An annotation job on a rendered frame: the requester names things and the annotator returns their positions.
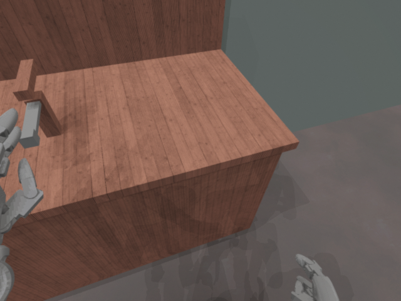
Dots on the robot left forearm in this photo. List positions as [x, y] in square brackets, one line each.
[6, 274]

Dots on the right robot hand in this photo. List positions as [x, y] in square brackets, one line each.
[321, 288]

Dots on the counter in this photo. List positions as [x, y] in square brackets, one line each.
[152, 142]

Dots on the tap lever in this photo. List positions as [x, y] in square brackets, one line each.
[29, 134]

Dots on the left robot hand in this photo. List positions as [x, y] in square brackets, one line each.
[22, 202]

